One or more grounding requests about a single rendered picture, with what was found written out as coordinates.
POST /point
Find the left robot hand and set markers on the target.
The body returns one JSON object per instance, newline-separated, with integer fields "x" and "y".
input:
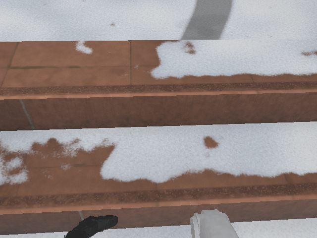
{"x": 92, "y": 225}

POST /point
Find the robot right thigh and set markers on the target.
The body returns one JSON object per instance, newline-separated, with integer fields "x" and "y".
{"x": 211, "y": 223}

